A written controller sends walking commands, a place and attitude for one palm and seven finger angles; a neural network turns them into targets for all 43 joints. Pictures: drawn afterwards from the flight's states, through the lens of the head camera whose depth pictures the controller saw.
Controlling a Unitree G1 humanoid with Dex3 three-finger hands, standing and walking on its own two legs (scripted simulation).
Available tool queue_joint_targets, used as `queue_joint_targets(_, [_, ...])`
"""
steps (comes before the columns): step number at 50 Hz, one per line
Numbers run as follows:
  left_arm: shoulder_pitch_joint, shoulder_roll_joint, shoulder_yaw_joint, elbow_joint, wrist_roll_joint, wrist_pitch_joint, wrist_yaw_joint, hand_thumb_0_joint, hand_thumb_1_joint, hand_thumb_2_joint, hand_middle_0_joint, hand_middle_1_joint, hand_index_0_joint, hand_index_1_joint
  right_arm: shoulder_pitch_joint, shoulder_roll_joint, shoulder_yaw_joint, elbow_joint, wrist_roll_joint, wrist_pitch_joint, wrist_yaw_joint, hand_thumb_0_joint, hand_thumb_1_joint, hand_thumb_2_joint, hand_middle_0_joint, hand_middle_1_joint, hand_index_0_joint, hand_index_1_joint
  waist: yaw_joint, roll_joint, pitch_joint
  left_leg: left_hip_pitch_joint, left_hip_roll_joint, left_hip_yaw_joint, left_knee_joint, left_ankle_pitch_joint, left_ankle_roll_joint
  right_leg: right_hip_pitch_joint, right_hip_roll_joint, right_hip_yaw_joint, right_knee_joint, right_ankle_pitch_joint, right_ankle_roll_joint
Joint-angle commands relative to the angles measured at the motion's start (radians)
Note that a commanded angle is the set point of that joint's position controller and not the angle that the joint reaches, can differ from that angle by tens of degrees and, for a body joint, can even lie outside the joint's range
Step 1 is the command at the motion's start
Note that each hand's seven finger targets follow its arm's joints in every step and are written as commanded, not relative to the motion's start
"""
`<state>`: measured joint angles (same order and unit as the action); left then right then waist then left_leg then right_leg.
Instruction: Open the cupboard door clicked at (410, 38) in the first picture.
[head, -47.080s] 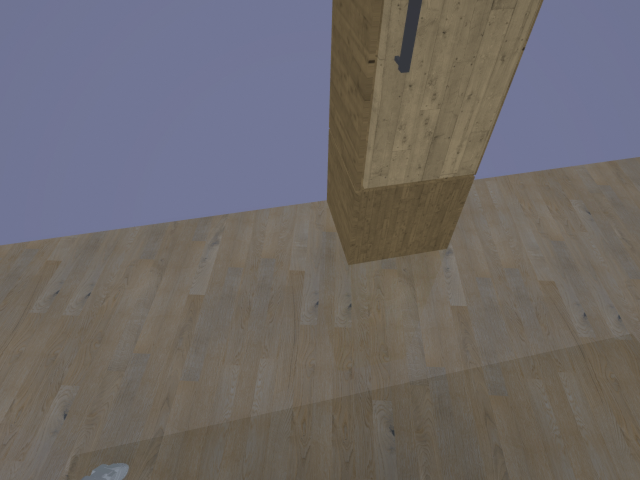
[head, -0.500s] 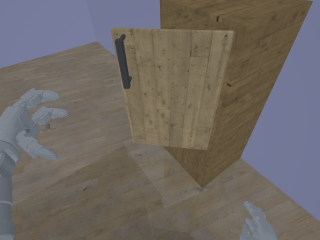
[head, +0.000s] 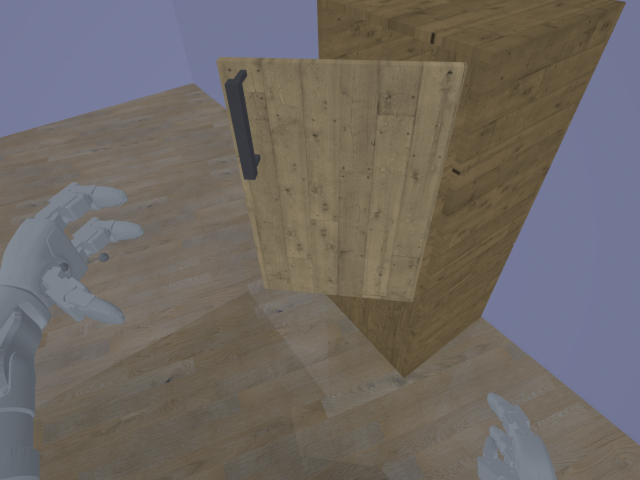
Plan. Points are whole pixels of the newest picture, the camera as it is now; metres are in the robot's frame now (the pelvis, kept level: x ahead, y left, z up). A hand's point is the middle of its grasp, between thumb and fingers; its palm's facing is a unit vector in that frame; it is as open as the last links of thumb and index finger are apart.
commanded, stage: move the hooked fingers beside the handle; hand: left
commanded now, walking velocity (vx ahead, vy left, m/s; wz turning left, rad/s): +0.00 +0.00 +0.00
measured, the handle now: (246, 127) +0.62 +0.20 +0.15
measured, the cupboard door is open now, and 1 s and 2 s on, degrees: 46 46 46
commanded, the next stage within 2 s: none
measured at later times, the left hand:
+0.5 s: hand (143, 207) +0.38 +0.27 +0.17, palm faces +0.00 -1.00 +0.00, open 14.0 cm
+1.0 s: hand (176, 171) +0.46 +0.26 +0.17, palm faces -0.02 -1.00 +0.00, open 14.0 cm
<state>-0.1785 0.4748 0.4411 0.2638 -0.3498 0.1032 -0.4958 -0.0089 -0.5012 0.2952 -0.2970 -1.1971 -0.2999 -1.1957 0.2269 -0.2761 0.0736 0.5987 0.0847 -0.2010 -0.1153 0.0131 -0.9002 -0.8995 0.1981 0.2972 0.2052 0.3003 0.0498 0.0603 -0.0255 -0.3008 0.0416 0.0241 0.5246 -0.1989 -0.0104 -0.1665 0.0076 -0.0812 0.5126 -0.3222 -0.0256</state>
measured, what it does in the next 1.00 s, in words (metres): stands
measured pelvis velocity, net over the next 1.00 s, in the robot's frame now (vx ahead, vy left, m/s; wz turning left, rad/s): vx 0.01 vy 0.01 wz -0.02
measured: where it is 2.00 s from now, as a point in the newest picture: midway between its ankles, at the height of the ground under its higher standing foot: outside the picture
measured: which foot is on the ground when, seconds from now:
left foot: down 0.00-1.00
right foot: down 0.00-1.00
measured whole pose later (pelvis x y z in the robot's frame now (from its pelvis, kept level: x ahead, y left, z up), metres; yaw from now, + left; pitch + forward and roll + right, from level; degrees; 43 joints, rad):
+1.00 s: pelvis +0.01 +0.01 -0.01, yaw -1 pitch +7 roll -1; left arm -0.83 0.61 0.40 1.05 -0.18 -0.10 -0.44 -0.01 -0.50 0.30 -0.29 -1.20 -0.30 -1.20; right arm 0.35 -0.30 0.04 0.66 0.06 -0.08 -0.10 0.01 -0.90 -0.90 0.20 0.30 0.21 0.30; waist -0.08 0.03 -0.05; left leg -0.51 0.05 0.04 0.63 -0.25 0.01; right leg -0.37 0.01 -0.06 0.60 -0.35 -0.01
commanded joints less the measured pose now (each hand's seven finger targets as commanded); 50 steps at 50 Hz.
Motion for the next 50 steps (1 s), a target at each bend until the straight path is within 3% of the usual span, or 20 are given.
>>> queue_joint_targets(1, [-0.386,0.289,0.076,-0.173,-0.024,-0.072,0.015,0.0,-0.5,0.3,-0.3,-1.2,-0.3,-1.2,-0.105,-0.116,-0.05,-0.148,0.008,-0.05,-0.013,0.0,-0.9,-0.9,0.2,0.3,0.2,0.3,-0.025,-0.011,-0.155,0.199,-0.05,-0.038,-0.036,0.084,0.046,-0.125,0.016,0.051,-0.113,0.231,0.024])
queue_joint_targets(4, [-0.483,0.281,0.046,-0.106,-0.008,-0.073,0.021,0.0,-0.5,0.3,-0.3,-1.2,-0.3,-1.2,-0.1,-0.122,-0.047,-0.136,0.006,-0.045,-0.022,0.0,-0.9,-0.9,0.2,0.3,0.2,0.3,-0.039,0.021,-0.146,0.19,-0.051,-0.045,-0.043,0.049,0.044,-0.156,0.014,0.05,-0.116,0.184,0.02])
queue_joint_targets(8, [-0.562,0.287,0.029,-0.079,0.012,-0.092,0.032,0.0,-0.5,0.3,-0.3,-1.2,-0.3,-1.2,-0.092,-0.123,-0.049,-0.131,0.002,-0.043,-0.025,0.0,-0.9,-0.9,0.2,0.3,0.2,0.3,-0.041,0.038,-0.215,0.217,-0.051,-0.051,-0.035,0.071,0.045,-0.14,0.012,0.048,-0.105,0.202,0.013])
queue_joint_targets(11, [-0.605,0.296,0.022,0.026,0.015,-0.098,0.034,0.0,-0.5,0.3,-0.3,-1.2,-0.3,-1.2,-0.076,-0.129,-0.049,-0.116,0.003,-0.033,-0.026,0.0,-0.9,-0.9,0.2,0.3,0.2,0.3,-0.049,-0.021,-0.189,0.18,-0.049,-0.048,-0.028,0.055,0.048,-0.149,0.01,0.055,-0.109,0.189,0.016])
queue_joint_targets(13, [-0.635,0.341,0.055,0.083,0.029,-0.098,0.036,0.0,-0.5,0.3,-0.3,-1.2,-0.3,-1.2,-0.067,-0.138,-0.051,-0.11,0.001,-0.025,-0.023,0.0,-0.9,-0.9,0.2,0.3,0.2,0.3,-0.044,0.002,-0.208,0.169,-0.048,-0.047,-0.023,0.071,0.046,-0.142,0.006,0.056,-0.099,0.209,0.014])
queue_joint_targets(14, [-0.652,0.318,0.029,0.09,0.035,-0.099,0.034,0.0,-0.5,0.3,-0.3,-1.2,-0.3,-1.2,-0.063,-0.137,-0.051,-0.117,0.001,-0.022,-0.021,0.0,-0.9,-0.9,0.2,0.3,0.2,0.3,-0.045,0.016,-0.22,0.173,-0.049,-0.048,-0.025,0.073,0.044,-0.145,0.008,0.049,-0.091,0.21,0.011])
queue_joint_targets(18, [-0.662,0.358,0.066,0.156,0.046,-0.12,0.044,0.0,-0.5,0.3,-0.3,-1.2,-0.3,-1.2,-0.03,-0.145,-0.061,-0.114,-0.003,-0.01,-0.012,0.0,-0.9,-0.9,0.2,0.3,0.2,0.3,-0.044,-0.006,-0.259,0.171,-0.044,-0.045,-0.01,0.111,0.048,-0.135,0.012,0.049,-0.074,0.259,0.011])
queue_joint_targets(27, [-0.83,0.388,0.046,0.24,0.07,-0.177,0.037,0.0,-0.5,0.3,-0.3,-1.2,-0.3,-1.2,0.035,-0.168,-0.078,-0.098,-0.007,0.019,-0.005,0.0,-0.9,-0.9,0.2,0.3,0.2,0.3,-0.075,0.021,-0.294,0.169,-0.039,-0.045,0.015,0.141,0.052,-0.172,0.021,0.048,-0.048,0.279,0.009])
queue_joint_targets(28, [-0.841,0.369,0.03,0.236,0.073,-0.184,0.037,0.0,-0.5,0.3,-0.3,-1.2,-0.3,-1.2,0.042,-0.167,-0.08,-0.097,-0.008,0.021,-0.003,0.0,-0.9,-0.9,0.2,0.3,0.2,0.3,-0.076,0.053,-0.307,0.191,-0.039,-0.048,0.018,0.149,0.049,-0.184,0.022,0.044,-0.043,0.279,0.006])
queue_joint_targets(30, [-0.879,0.341,-0.002,0.256,0.078,-0.189,0.041,0.0,-0.5,0.3,-0.3,-1.2,-0.3,-1.2,0.055,-0.17,-0.083,-0.089,-0.008,0.025,-0.003,0.0,-0.9,-0.9,0.2,0.3,0.2,0.3,-0.09,0.055,-0.303,0.205,-0.034,-0.057,0.018,0.142,0.047,-0.216,0.026,0.038,-0.044,0.256,0.004])
queue_joint_targets(31, [-0.874,0.343,0.003,0.282,0.073,-0.19,0.045,0.0,-0.5,0.3,-0.3,-1.2,-0.3,-1.2,0.066,-0.169,-0.083,-0.085,-0.009,0.028,-0.004,0.0,-0.9,-0.9,0.2,0.3,0.2,0.3,-0.091,0.007,-0.298,0.19,-0.036,-0.053,0.023,0.146,0.054,-0.205,0.027,0.037,-0.045,0.262,0.005])
queue_joint_targets(32, [-0.893,0.378,0.03,0.301,0.079,-0.192,0.05,0.0,-0.5,0.3,-0.3,-1.2,-0.3,-1.2,0.073,-0.177,-0.087,-0.077,-0.011,0.032,-0.003,0.0,-0.9,-0.9,0.2,0.3,0.2,0.3,-0.09,0.003,-0.304,0.183,-0.034,-0.056,0.021,0.142,0.052,-0.208,0.027,0.039,-0.043,0.264,0.007])
queue_joint_targets(35, [-0.912,0.378,0.022,0.359,0.094,-0.19,0.053,0.0,-0.5,0.3,-0.3,-1.2,-0.3,-1.2,0.091,-0.18,-0.088,-0.073,-0.014,0.044,0.003,0.0,-0.9,-0.9,0.2,0.3,0.2,0.3,-0.09,0.029,-0.31,0.171,-0.035,-0.053,0.027,0.149,0.051,-0.216,0.024,0.039,-0.032,0.273,0.006])
queue_joint_targets(36, [-0.911,0.411,0.049,0.365,0.096,-0.198,0.059,0.0,-0.5,0.3,-0.3,-1.2,-0.3,-1.2,0.101,-0.181,-0.09,-0.07,-0.014,0.049,0.003,0.0,-0.9,-0.9,0.2,0.3,0.2,0.3,-0.084,0.014,-0.322,0.165,-0.035,-0.049,0.035,0.168,0.053,-0.194,0.024,0.042,-0.03,0.288,0.004])
queue_joint_targets(37, [-0.927,0.397,0.034,0.373,0.102,-0.201,0.059,0.0,-0.5,0.3,-0.3,-1.2,-0.3,-1.2,0.1,-0.181,-0.09,-0.072,-0.015,0.052,0.006,0.0,-0.9,-0.9,0.2,0.3,0.2,0.3,-0.09,0.031,-0.328,0.17,-0.035,-0.048,0.037,0.172,0.052,-0.206,0.024,0.043,-0.025,0.297,0.006])
queue_joint_targets(40, [-0.977,0.416,0.038,0.47,0.114,-0.213,0.06,0.0,-0.5,0.3,-0.3,-1.2,-0.3,-1.2,0.126,-0.186,-0.092,-0.058,-0.017,0.069,0.005,0.0,-0.9,-0.9,0.2,0.3,0.2,0.3,-0.109,-0.015,-0.292,0.13,-0.031,-0.047,0.044,0.15,0.055,-0.236,0.026,0.044,-0.023,0.281,0.012])
queue_joint_targets(45, [-1.114,0.432,0.016,0.528,0.135,-0.269,0.059,0.0,-0.5,0.3,-0.3,-1.2,-0.3,-1.2,0.16,-0.191,-0.095,-0.038,-0.021,0.084,0.005,0.0,-0.9,-0.9,0.2,0.3,0.2,0.3,-0.138,0.042,-0.322,0.147,-0.025,-0.055,0.062,0.138,0.052,-0.283,0.027,0.048,-0.013,0.251,0.012])
queue_joint_targets(47, [-1.141,0.433,0.01,0.565,0.139,-0.285,0.059,0.0,-0.5,0.3,-0.3,-1.2,-0.3,-1.2,0.176,-0.194,-0.097,-0.028,-0.023,0.091,0.004,0.0,-0.9,-0.9,0.2,0.3,0.2,0.3,-0.146,0.009,-0.34,0.138,-0.023,-0.056,0.07,0.141,0.055,-0.284,0.028,0.049,-0.008,0.254,0.014])
queue_joint_targets(49, [-1.176,0.406,-0.022,0.608,0.148,-0.288,0.058,0.0,-0.5,0.3,-0.3,-1.2,-0.3,-1.2,0.188,-0.193,-0.096,-0.017,-0.025,0.097,0.006,0.0,-0.9,-0.9,0.2,0.3,0.2,0.3,-0.157,0.053,-0.328,0.141,-0.023,-0.059,0.075,0.137,0.052,-0.316,0.027,0.048,-0.005,0.245,0.013])
queue_joint_targets(50, [-1.174,0.43,-0.001,0.647,0.15,-0.285,0.06,0.0,-0.5,0.3,-0.3,-1.2,-0.3,-1.2,0.202,-0.199,-0.098,-0.01,-0.028,0.1,0.007,0.0,-0.9,-0.9,0.2,0.3,0.2,0.3,-0.159,0.009,-0.333,0.127,-0.022,-0.061,0.079,0.141,0.054,-0.311,0.028,0.048,-0.003,0.251,0.015])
